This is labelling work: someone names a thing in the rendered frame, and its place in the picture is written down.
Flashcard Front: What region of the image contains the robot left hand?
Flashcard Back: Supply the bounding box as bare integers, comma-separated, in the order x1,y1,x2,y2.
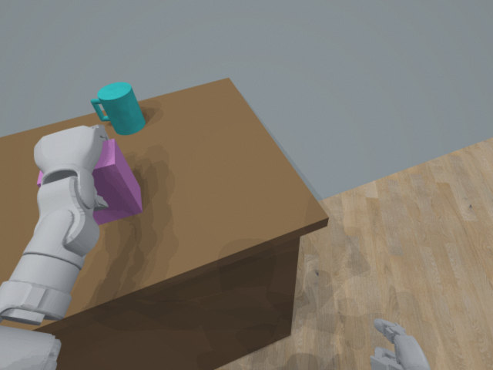
34,125,109,211

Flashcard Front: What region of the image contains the table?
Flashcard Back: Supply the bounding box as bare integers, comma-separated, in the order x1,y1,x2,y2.
0,78,329,370

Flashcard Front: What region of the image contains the robot left forearm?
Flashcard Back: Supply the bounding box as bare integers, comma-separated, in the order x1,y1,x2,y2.
0,164,99,326

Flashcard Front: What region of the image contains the robot right hand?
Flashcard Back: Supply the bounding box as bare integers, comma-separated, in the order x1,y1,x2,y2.
370,318,431,370

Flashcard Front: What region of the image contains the robot left upper arm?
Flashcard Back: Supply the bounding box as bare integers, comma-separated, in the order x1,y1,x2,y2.
0,325,62,370

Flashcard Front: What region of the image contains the sponge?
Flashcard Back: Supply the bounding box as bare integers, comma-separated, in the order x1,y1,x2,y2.
37,139,143,225

